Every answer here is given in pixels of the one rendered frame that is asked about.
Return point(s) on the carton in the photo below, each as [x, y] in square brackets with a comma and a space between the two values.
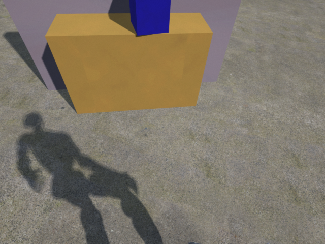
[150, 16]

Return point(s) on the pedestal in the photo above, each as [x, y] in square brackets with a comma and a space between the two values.
[106, 67]

